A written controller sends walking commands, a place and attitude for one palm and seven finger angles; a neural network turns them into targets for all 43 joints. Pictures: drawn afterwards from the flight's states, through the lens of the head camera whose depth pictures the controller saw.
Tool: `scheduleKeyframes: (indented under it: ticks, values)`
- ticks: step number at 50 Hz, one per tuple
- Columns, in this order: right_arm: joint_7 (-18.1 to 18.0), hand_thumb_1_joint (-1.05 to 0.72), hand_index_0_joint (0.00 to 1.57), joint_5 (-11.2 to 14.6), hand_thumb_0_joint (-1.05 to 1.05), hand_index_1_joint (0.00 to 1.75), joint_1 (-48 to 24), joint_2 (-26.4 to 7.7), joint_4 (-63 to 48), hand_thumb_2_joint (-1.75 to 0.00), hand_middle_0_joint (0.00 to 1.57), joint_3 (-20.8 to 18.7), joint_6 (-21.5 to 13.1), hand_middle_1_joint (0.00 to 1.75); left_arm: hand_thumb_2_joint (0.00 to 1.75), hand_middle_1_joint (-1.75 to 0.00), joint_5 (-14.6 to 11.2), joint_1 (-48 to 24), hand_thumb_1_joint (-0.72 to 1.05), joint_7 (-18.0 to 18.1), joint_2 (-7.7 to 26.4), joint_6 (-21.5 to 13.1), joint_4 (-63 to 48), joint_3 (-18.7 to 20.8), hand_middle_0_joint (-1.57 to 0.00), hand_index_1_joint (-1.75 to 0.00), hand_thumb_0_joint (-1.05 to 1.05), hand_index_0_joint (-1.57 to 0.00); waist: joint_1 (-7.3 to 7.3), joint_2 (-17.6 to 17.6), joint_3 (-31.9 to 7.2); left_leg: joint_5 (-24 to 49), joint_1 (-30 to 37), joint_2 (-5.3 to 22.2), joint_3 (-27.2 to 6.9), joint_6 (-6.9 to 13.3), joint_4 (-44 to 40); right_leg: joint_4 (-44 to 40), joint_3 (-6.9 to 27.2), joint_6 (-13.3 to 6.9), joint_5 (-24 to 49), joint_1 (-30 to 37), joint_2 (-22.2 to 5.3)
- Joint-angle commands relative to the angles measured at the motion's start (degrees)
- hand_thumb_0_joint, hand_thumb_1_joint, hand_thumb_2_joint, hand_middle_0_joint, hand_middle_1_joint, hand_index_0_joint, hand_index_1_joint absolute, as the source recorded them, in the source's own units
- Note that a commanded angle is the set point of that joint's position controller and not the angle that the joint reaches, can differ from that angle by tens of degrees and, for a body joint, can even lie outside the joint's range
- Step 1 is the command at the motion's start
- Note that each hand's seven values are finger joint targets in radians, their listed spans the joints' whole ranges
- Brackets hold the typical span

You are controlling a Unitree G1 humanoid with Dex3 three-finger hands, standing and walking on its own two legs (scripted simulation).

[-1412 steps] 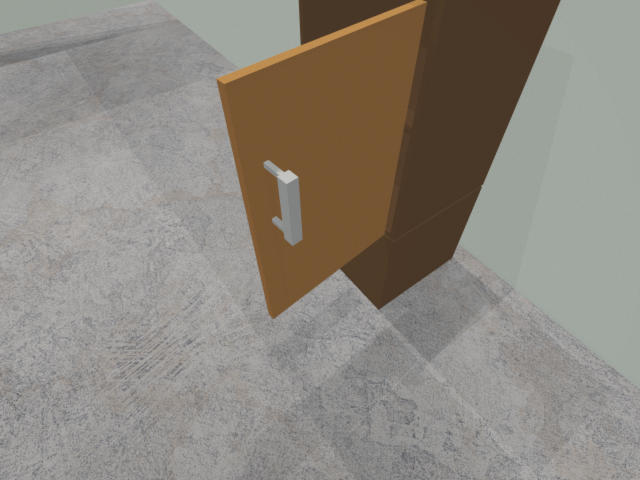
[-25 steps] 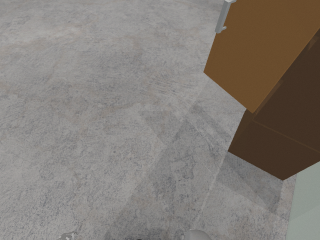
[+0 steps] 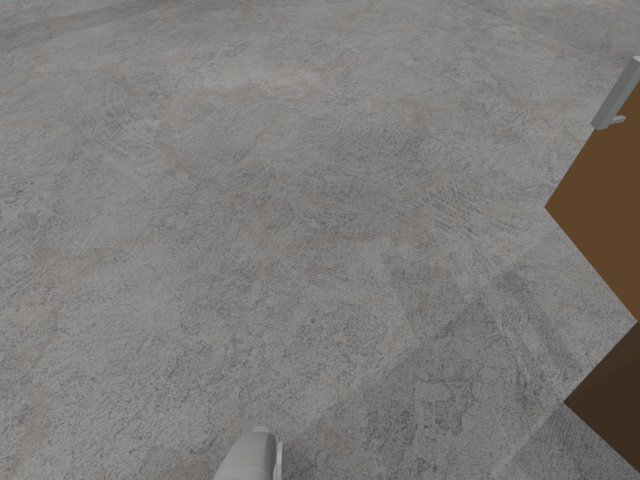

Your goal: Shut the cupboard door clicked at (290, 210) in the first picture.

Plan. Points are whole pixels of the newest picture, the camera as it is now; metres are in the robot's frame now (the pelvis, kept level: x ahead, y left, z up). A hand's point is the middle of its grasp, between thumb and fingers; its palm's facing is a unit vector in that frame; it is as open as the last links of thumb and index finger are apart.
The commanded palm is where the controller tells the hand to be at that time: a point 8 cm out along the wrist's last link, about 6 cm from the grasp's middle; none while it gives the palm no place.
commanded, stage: walk to a spot facing it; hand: left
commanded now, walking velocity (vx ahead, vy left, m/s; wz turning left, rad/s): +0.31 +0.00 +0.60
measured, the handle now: (628, 93) +0.79 -0.57 +0.03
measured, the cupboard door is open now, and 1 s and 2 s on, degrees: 68 68 68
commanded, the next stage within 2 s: turn to face it in 0.72 s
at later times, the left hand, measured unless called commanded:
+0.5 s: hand (162, 396) +0.25 +0.27 -0.16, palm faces +0.25 -0.96 -0.15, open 7.4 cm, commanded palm none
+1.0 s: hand (189, 302) +0.42 +0.27 -0.17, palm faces +0.40 -0.89 -0.23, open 7.2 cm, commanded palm none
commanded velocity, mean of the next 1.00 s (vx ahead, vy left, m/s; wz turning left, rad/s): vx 0.24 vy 0.00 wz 0.22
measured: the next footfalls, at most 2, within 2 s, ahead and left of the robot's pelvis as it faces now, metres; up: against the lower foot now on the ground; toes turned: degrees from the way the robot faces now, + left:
left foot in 0.18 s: +0.20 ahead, +0.12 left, +0.00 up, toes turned +14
right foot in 0.76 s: +0.51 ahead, +0.00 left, +0.00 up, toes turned +15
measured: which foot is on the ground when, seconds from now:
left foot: up 0.00-0.16, down 0.18-0.78, up 0.80-1.00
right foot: down 0.00-0.20, up 0.22-0.74, down 0.76-1.00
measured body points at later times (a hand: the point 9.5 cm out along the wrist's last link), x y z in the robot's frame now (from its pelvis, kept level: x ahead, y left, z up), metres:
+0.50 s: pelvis +0.20 +0.07 +0.00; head +0.21 +0.10 +0.45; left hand +0.24 +0.32 -0.15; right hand +0.29 -0.16 -0.13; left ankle +0.16 +0.11 -0.74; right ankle +0.33 -0.10 -0.65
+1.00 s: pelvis +0.43 +0.07 +0.00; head +0.47 +0.09 +0.45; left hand +0.40 +0.32 -0.15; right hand +0.53 -0.14 -0.16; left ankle +0.38 +0.20 -0.68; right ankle +0.47 -0.01 -0.74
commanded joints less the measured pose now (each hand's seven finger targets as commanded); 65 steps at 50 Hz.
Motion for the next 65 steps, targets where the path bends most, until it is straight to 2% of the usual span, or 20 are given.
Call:
scheduleKeyframes:
  ticks: [1,5,7,8,9,10,11,16,24,32,36,37,38,39,43,47,55,58,59,65]
  values:
    - [0.74,-0.90,0.20,0.17,0.00,0.30,-11.77,0.90,-7.71,-0.90,0.20,1.80,-2.02,0.30,0.90,-0.30,0.04,8.65,0.90,0.97,8.36,-1.47,-0.89,1.91,-0.20,-0.30,0.00,-0.20,4.08,-11.24,2.77,1.15,-6.88,-0.79,5.31,1.52,-9.03,-2.99,2.19,-3.82,42.02,7.11,-12.34]
    - [0.66,-0.90,0.20,-0.08,0.00,0.30,-10.00,0.08,-7.68,-0.90,0.20,2.11,-2.93,0.30,0.90,-0.30,-0.05,7.83,0.90,0.83,11.10,-1.67,-1.31,2.52,-0.20,-0.30,0.00,-0.20,1.88,-10.62,0.19,-2.67,4.98,-4.84,10.24,4.50,-19.98,4.27,-0.76,-4.63,57.25,7.21,-14.23]
    - [0.01,-0.90,0.20,-0.33,0.00,0.30,-0.86,-2.49,-5.47,-0.90,0.20,1.30,-3.46,0.30,0.90,-0.30,-0.31,6.59,0.90,0.60,13.02,-1.66,-1.74,2.92,-0.20,-0.30,0.00,-0.20,-2.78,-9.28,-6.17,-2.51,19.72,-7.91,11.30,6.55,-24.38,17.40,-3.93,-3.38,60.58,3.45,-13.87]
    - [-0.31,-0.90,0.20,-0.70,0.00,0.30,7.63,-6.01,-3.71,-0.90,0.20,0.29,-3.61,0.30,0.90,-0.30,-0.60,5.12,0.90,0.34,12.68,-1.67,-2.17,2.87,-0.20,-0.30,0.00,-0.20,-7.54,-5.54,-11.43,2.23,36.12,-4.85,6.74,8.16,-28.97,31.27,-4.07,-1.85,47.87,-6.98,-13.54]
    - [-1.06,-0.90,0.20,-1.22,0.00,0.30,15.23,-13.58,-2.31,-0.90,0.20,-1.67,-3.98,0.30,0.90,-0.30,-1.40,5.43,0.90,-0.68,10.36,-1.64,-4.14,2.63,-0.20,-0.30,0.00,-0.20,-9.95,7.65,-19.55,8.71,52.79,12.21,-18.75,15.44,-30.59,51.14,-3.12,1.23,5.91,-25.68,-4.58]
    - [-1.93,-0.90,0.20,0.12,0.00,0.30,17.89,-17.63,-1.65,-0.90,0.20,-2.53,-3.96,0.30,0.90,-0.30,-1.42,0.76,0.90,-0.80,8.54,-1.35,-7.49,1.83,-0.20,-0.30,0.00,-0.20,-10.31,9.72,-22.70,16.62,57.97,21.65,-35.67,20.88,-37.83,62.54,4.87,1.65,-14.06,-38.10,0.09]
    - [-2.47,-0.90,0.20,0.68,0.00,0.30,15.52,-16.45,-1.37,-0.90,0.20,-2.32,-3.65,0.30,0.90,-0.30,-1.34,-4.46,0.90,-0.23,9.53,-0.85,-9.43,2.14,-0.20,-0.30,0.00,-0.20,-9.08,0.78,-15.89,13.08,50.99,22.88,-33.33,20.86,-41.01,65.39,10.30,0.79,-10.56,-40.71,-2.11]
    - [-3.34,-0.90,0.20,0.44,0.00,0.30,1.07,-5.00,-3.84,-0.90,0.20,1.49,-6.37,0.30,0.90,-0.30,0.54,1.42,0.90,-0.96,4.55,1.56,-3.96,2.39,-0.20,-0.30,0.00,-0.20,0.87,3.94,-1.43,8.49,21.79,9.80,-12.26,10.62,-47.31,51.67,11.37,2.28,3.63,-32.37,-4.87]
    - [-3.64,-0.90,0.20,1.01,0.00,0.30,7.73,-2.95,0.20,-0.90,0.20,0.96,-6.95,0.30,0.90,-0.30,0.08,-10.09,0.90,-1.74,5.16,2.17,-7.56,2.76,-0.20,-0.30,0.00,-0.20,0.21,4.23,1.89,7.85,27.85,7.44,-11.84,10.44,-52.54,37.34,11.53,3.65,17.26,-40.31,-3.49]
    - [-4.62,-0.90,0.20,0.29,0.00,0.30,17.30,-1.87,4.61,-0.90,0.20,1.27,-7.20,0.30,0.90,-0.30,-0.47,-22.21,0.90,-1.83,4.58,0.49,-11.24,1.53,-0.20,-0.30,0.00,-0.20,-3.22,5.57,1.05,34.64,41.17,7.98,-12.00,11.36,-44.83,20.81,9.87,0.37,14.61,-38.70,0.47]
    - [-5.04,-0.90,0.20,0.64,0.00,0.30,16.28,-3.16,5.35,-0.90,0.20,0.99,-6.98,0.30,0.90,-0.30,-0.65,-13.55,0.90,-1.12,6.33,-0.42,-9.81,1.79,-0.20,-0.30,0.00,-0.20,1.72,4.14,-3.79,52.38,39.60,7.06,-12.37,8.58,-33.77,11.24,8.12,-2.08,11.76,-20.50,5.10]
    - [-4.91,-0.90,0.20,1.26,0.00,0.30,14.35,-3.86,5.07,-0.90,0.20,0.67,-7.13,0.30,0.90,-0.30,-0.57,-5.37,0.90,-0.72,7.92,-0.84,-7.31,2.44,-0.20,-0.30,0.00,-0.20,5.64,3.08,-7.89,51.30,32.89,5.36,-11.62,6.57,-24.83,8.23,9.11,-2.97,17.71,-6.39,4.05]
    - [-4.30,-0.90,0.20,2.09,0.00,0.30,14.97,-2.49,4.09,-0.90,0.20,0.44,-7.50,0.30,0.90,-0.30,0.20,3.22,0.90,0.05,12.70,-1.36,-5.03,3.62,-0.20,-0.30,0.00,-0.20,8.50,-5.79,-14.69,34.15,17.65,-0.40,-8.14,4.43,-9.35,8.21,19.62,-6.97,28.70,13.17,-7.08]
    - [-4.58,-0.90,0.20,2.32,0.00,0.30,19.31,-0.40,3.39,-0.90,0.20,0.63,-7.69,0.30,0.90,-0.30,0.17,8.81,0.90,0.38,15.93,-1.32,-3.43,4.32,-0.20,-0.30,0.00,-0.20,7.75,-15.45,-23.55,-18.26,6.29,-9.87,-3.21,1.87,8.80,6.70,36.63,-13.13,46.73,25.12,-24.61]
    - [-3.86,-0.90,0.20,1.30,0.00,0.30,10.96,2.36,3.11,-0.90,0.20,1.28,-5.66,0.30,0.90,-0.30,-0.70,-3.72,0.90,1.36,6.88,-0.92,-4.97,2.09,-0.20,-0.30,0.00,-0.20,2.63,-3.05,-7.04,-10.82,3.98,-0.12,-6.28,2.40,15.67,1.86,21.31,-12.32,43.82,-2.05,-17.68]
    - [-3.23,-0.90,0.20,0.37,0.00,0.30,14.46,7.43,4.27,-0.90,0.20,2.97,-3.27,0.30,0.90,-0.30,-0.42,-5.60,0.90,1.19,3.33,-1.35,-3.08,0.26,-0.20,-0.30,0.00,-0.20,-1.87,-9.41,-2.99,-5.70,12.97,0.75,0.47,0.66,-4.55,-1.19,10.37,-9.14,45.94,-15.40,-9.29]
    - [-3.80,-0.90,0.20,0.67,0.00,0.30,6.18,2.19,1.45,-0.90,0.20,2.12,-3.69,0.30,0.90,-0.30,-0.89,-3.60,0.90,0.73,7.26,1.18,-1.28,2.18,-0.20,-0.30,0.00,-0.20,-1.38,-7.55,-6.03,6.42,29.07,-0.97,3.03,-1.23,-30.55,4.70,18.85,-7.32,27.21,-19.33,-5.62]
    - [-4.84,-0.90,0.20,0.00,0.00,0.30,8.86,-7.70,0.74,-0.90,0.20,0.37,-4.01,0.30,0.90,-0.30,-1.54,-2.39,0.90,0.42,3.60,2.63,-2.60,1.69,-0.20,-0.30,0.00,-0.20,-2.81,14.97,-6.75,17.37,33.44,21.75,-17.35,9.47,-41.35,26.94,9.60,-0.52,-15.58,-28.31,6.09]
    - [-5.32,-0.90,0.20,-0.35,0.00,0.30,6.89,-7.36,0.14,-0.90,0.20,0.62,-3.76,0.30,0.90,-0.30,-1.09,-3.52,0.90,0.21,4.41,3.16,-3.31,1.99,-0.20,-0.30,0.00,-0.20,-2.44,11.29,-3.82,14.43,29.63,23.81,-17.56,12.44,-44.00,36.04,11.28,-0.33,-17.35,-29.51,4.91]
    - [-5.41,-0.90,0.20,-0.17,0.00,0.30,-2.83,-4.61,-3.61,-0.90,0.20,1.07,-3.09,0.30,0.90,-0.30,-0.57,-2.12,0.90,-1.49,4.00,5.48,-3.06,3.56,-0.20,-0.30,0.00,-0.20,1.64,9.86,-3.70,12.58,24.55,17.09,-1.11,8.92,-43.32,40.47,9.06,1.64,-7.70,-27.18,1.99]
